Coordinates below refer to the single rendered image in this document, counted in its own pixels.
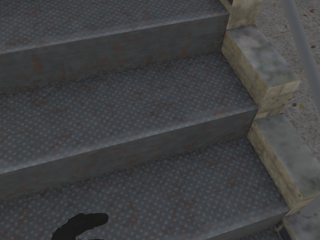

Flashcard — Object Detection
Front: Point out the robot left hand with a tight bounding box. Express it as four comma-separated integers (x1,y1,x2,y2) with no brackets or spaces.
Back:
51,213,109,240

